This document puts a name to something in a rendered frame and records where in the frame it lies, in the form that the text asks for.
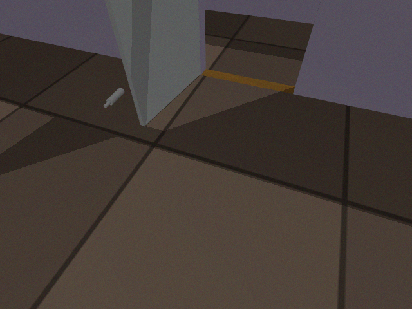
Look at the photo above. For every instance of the bottle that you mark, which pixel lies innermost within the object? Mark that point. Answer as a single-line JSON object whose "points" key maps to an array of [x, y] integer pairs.
{"points": [[114, 97]]}

